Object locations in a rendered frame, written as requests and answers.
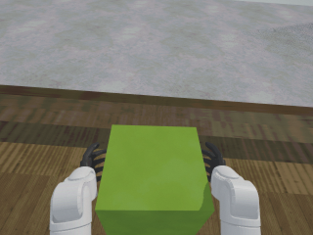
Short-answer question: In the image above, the right robot forearm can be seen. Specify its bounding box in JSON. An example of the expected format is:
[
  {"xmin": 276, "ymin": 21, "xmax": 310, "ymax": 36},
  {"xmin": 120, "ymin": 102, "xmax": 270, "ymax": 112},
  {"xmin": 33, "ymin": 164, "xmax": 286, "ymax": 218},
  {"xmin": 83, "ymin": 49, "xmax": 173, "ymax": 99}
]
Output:
[{"xmin": 210, "ymin": 165, "xmax": 261, "ymax": 235}]

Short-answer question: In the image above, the carton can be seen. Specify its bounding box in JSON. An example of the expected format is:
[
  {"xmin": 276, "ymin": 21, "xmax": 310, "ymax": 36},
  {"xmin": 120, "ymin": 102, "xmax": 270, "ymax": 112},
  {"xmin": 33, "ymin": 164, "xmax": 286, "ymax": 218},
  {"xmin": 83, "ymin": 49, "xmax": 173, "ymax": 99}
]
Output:
[{"xmin": 95, "ymin": 124, "xmax": 215, "ymax": 235}]

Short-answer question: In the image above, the left robot forearm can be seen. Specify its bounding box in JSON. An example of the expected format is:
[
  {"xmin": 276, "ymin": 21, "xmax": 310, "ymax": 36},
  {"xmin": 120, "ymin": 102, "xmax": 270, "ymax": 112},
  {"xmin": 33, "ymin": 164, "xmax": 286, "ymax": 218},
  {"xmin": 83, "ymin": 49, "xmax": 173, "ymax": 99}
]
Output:
[{"xmin": 49, "ymin": 166, "xmax": 98, "ymax": 235}]

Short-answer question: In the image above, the left robot hand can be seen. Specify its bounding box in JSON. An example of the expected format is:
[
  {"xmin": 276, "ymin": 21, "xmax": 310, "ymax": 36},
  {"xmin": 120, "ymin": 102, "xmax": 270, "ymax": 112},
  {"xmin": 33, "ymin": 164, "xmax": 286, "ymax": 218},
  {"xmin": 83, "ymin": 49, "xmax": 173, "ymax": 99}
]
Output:
[{"xmin": 79, "ymin": 142, "xmax": 107, "ymax": 182}]

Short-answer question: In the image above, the right robot hand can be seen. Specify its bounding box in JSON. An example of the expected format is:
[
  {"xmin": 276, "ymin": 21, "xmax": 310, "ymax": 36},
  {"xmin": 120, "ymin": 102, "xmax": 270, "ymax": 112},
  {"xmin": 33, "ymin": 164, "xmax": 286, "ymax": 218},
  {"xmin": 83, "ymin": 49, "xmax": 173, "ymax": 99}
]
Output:
[{"xmin": 201, "ymin": 141, "xmax": 226, "ymax": 182}]

